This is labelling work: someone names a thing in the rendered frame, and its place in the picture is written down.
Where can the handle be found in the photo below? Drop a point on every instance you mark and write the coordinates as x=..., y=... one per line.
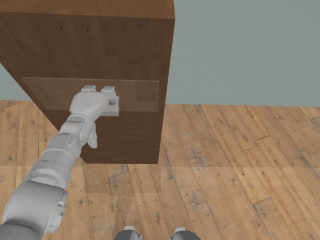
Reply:
x=111, y=110

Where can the left robot hand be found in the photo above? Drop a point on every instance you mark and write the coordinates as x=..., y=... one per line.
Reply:
x=92, y=104

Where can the left robot thigh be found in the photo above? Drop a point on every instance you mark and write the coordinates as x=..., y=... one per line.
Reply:
x=128, y=234

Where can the robot thigh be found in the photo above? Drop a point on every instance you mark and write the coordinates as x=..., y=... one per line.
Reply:
x=184, y=235
x=128, y=234

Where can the left robot upper arm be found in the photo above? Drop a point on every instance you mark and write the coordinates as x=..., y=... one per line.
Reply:
x=37, y=210

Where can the drawer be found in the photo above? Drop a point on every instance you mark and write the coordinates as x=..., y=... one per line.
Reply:
x=58, y=93

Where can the left robot forearm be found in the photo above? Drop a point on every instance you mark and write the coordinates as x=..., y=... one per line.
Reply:
x=56, y=162

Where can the right robot thigh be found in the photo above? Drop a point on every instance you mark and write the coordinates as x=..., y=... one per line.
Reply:
x=184, y=235

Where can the cabinet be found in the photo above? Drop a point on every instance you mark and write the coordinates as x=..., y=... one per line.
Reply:
x=94, y=39

